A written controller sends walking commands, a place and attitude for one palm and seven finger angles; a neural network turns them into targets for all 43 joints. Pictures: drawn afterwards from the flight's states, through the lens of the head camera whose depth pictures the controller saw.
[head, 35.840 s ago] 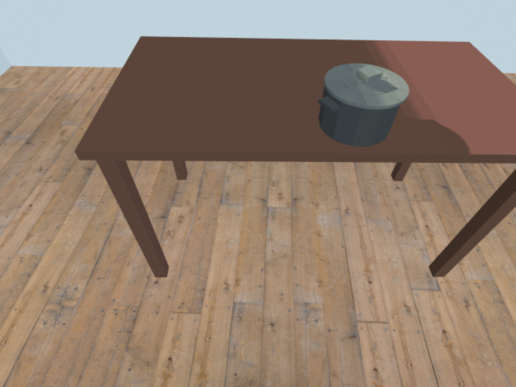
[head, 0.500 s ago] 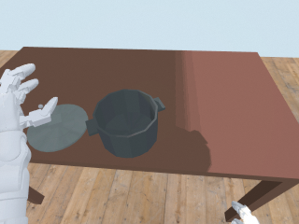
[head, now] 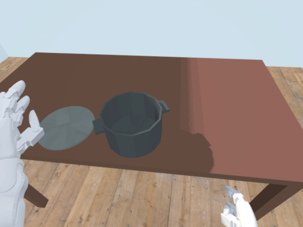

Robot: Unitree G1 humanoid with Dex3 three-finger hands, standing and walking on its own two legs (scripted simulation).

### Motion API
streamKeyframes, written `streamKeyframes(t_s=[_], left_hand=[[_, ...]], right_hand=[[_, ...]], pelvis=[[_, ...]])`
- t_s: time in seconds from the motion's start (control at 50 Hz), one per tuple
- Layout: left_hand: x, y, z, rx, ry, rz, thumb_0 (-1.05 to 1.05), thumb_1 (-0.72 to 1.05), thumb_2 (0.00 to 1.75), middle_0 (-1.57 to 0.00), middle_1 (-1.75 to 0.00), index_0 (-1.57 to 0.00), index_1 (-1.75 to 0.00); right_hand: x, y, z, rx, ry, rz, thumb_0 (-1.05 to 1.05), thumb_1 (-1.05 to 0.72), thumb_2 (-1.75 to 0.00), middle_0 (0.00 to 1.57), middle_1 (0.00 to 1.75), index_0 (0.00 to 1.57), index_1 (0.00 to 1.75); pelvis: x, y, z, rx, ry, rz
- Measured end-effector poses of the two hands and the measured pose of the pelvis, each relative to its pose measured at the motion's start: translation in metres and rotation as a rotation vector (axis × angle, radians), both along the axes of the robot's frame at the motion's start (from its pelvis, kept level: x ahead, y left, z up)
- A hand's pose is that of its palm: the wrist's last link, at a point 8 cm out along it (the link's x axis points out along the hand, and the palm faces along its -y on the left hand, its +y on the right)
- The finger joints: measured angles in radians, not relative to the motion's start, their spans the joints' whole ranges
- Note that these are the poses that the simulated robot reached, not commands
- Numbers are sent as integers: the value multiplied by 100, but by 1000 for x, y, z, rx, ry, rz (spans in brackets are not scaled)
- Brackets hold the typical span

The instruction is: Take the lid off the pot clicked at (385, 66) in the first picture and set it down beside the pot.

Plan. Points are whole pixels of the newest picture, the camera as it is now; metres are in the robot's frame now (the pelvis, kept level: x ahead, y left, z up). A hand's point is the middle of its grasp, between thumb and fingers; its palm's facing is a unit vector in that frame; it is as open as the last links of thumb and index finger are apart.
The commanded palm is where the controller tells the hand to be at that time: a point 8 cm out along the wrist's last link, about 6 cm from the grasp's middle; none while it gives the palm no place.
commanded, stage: draw the hand back to the body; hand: left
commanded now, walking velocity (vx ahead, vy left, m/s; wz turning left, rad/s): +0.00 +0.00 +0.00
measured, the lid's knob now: (63, 121) +0.44 +0.37 +0.00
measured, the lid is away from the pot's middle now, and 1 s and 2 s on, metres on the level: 0.26 0.26 0.26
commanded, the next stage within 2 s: step back with the hand held close in 0.72 s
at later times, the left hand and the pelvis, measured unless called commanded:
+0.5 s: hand (23, 158) +0.19 +0.27 +0.17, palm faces +0.42 -0.84 -0.34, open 7.4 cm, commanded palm +0.13 +0.31 +0.18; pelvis -0.01 +0.03 +0.00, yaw +0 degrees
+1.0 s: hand (19, 149) +0.21 +0.28 +0.18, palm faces +0.41 -0.82 -0.41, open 7.4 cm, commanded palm +0.13 +0.31 +0.18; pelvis +0.00 +0.03 +0.00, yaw -1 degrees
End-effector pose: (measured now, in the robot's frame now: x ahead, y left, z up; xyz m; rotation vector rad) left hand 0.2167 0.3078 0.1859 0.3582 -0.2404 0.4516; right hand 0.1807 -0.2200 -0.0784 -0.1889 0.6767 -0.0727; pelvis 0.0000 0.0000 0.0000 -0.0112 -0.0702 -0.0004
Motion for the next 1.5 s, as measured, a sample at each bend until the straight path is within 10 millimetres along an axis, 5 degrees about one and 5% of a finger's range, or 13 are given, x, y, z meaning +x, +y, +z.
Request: streamKeyframes(t_s=[0.28, 0.62, 0.84, 0.92, 0.98, 1.14, 1.38, 1.5], left_hand=[[-39, -1, 0, 33, -4, -39, 1, 89, 89, -21, -30, -21, -30], [-75, -2, -3, 76, 44, -57, 2, 89, 89, -21, -30, -21, -30], [-70, -2, -6, 66, 53, -40, 2, 89, 89, -21, -30, -21, -30], [-63, 6, 14, 156, -19, -50, 2, 89, 89, -21, -30, -21, -30], [-55, 11, 15, 179, -43, -67, 1, 89, 89, -21, -30, -21, -30], [-55, 4, -30, 137, 150, -219, 1, 89, 89, -21, -30, -21, -30], [-101, 7, 8, 227, -24, -166, 2, 89, 89, -21, -30, -22, -30], [-124, 8, -7, 153, -52, -167, 1, 89, 89, -21, -30, -21, -30]], right_hand=[[-14, 16, 2, -8, -15, 9, 2, -91, -90, 21, 30, 20, 30], [-2, 38, 10, -4, -66, 40, 2, -91, -90, 21, 30, 20, 30], [6, 41, 9, -5, -62, 53, 2, -90, -90, 21, 30, 20, 30], [5, 37, 10, -23, -32, 49, 2, -90, -90, 21, 30, 20, 30], [-1, 30, 10, -41, 3, 25, 2, -90, -90, 21, 30, 20, 30], [-32, 16, 11, -82, 69, -91, 2, -91, -90, 21, 30, 20, 30], [-68, 34, -2, -30, 32, -71, 2, -91, -90, 20, 30, 20, 30], [-96, 35, -5, -28, 46, -95, 2, -90, -90, 21, 30, 20, 30]], pelvis=[[-7, 16, 0, -4, -13, -6], [-4, 29, -2, -9, -8, -6], [2, 28, -2, -9, 2, -3], [2, 26, -2, -16, 23, -5], [-2, 28, -3, -20, 45, -10], [-13, 42, -7, -14, 87, -22], [-44, 42, -14, -31, 63, -28], [-67, 44, -19, -41, 58, 7]])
